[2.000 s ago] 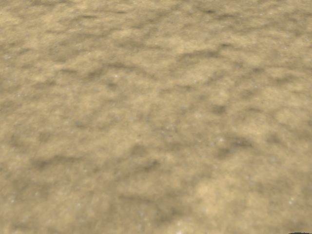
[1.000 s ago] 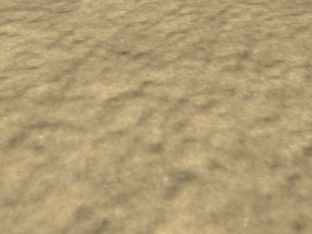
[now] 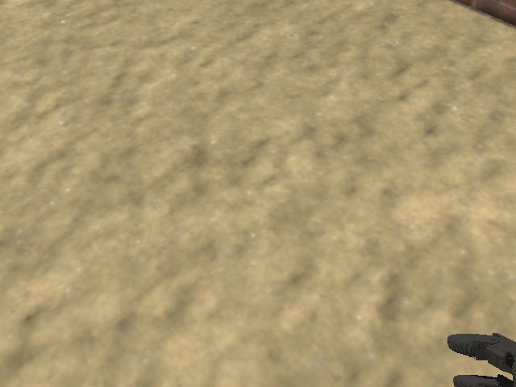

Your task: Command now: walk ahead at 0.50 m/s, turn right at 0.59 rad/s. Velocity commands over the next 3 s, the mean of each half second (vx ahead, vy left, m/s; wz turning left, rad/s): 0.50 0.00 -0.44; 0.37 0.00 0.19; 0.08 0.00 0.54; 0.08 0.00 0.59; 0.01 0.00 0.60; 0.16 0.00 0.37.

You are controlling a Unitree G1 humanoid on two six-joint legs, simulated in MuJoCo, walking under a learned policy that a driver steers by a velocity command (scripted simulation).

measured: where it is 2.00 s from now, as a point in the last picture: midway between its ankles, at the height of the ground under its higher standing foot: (346, 323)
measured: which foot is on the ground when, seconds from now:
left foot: up 0.00-0.00, down 0.02-0.52, up 0.54-0.98, down 1.00-1.00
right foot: down 0.00-0.02, up 0.04-0.50, down 0.52-1.00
